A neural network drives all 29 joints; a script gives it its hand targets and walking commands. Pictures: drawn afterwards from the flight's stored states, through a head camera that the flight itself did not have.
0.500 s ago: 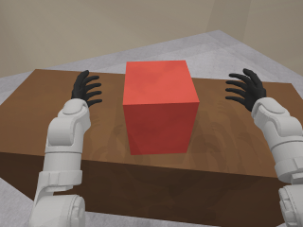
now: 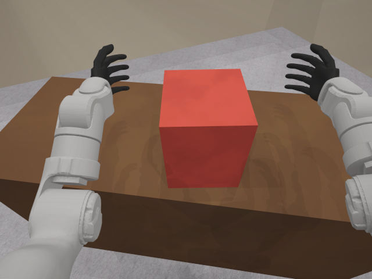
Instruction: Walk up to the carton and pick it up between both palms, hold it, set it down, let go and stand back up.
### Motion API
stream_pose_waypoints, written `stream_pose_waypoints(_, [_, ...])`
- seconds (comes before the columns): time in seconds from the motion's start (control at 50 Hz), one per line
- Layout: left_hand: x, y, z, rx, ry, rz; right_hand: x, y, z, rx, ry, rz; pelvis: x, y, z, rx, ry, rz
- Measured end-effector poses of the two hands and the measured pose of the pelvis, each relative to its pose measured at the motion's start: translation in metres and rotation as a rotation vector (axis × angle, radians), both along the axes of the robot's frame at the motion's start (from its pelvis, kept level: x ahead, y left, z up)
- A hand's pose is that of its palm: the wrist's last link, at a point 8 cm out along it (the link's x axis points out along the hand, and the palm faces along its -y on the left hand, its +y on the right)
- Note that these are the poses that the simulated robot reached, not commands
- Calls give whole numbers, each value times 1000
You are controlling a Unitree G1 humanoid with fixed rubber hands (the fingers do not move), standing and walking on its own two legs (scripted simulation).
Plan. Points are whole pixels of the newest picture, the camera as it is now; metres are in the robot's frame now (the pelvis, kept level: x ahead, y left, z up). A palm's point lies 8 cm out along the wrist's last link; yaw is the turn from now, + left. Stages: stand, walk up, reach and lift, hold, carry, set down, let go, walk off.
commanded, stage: reach and lift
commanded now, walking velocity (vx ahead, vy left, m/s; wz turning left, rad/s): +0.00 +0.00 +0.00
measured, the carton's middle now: (202, 130) +0.49 +0.01 +0.03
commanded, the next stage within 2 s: none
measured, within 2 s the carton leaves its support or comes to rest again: neither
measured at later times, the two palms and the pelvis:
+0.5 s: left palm (109, 72) +0.45 +0.21 +0.23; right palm (317, 68) +0.49 -0.21 +0.23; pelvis +0.00 +0.00 +0.00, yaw +1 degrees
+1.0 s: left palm (128, 116) +0.44 +0.19 +0.12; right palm (286, 112) +0.47 -0.18 +0.12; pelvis -0.01 -0.01 -0.01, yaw +1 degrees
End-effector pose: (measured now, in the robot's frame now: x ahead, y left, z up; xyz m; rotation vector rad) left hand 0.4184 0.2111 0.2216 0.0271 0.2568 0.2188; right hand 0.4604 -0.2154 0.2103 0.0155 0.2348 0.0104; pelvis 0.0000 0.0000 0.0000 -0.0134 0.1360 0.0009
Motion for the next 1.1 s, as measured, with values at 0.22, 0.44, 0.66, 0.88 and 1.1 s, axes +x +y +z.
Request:
stream_pose_waypoints(0.22, [18, -7, 14, 10, 21, -17, 16, 4, 26, 27, -2, -16, -2, 2, -1, -3, 36, 9])
stream_pose_waypoints(0.44, [32, -5, 18, 29, 17, -2, 26, 9, 31, 35, 3, -22, -1, 2, -2, -6, 87, 17])
stream_pose_waypoints(0.66, [27, -13, -41, 21, 55, -25, 16, 16, -30, -14, 63, -16, -5, 1, -4, -4, 106, 17])
stream_pose_waypoints(0.88, [24, -19, -84, 27, 60, -8, 14, 37, -72, -39, 67, 18, -8, -3, -7, -2, 163, 16])
stream_pose_waypoints(1.1, [22, -26, -115, 7, 23, -13, 17, 38, -91, -66, 31, -2, -3, -9, -11, -4, 198, 12])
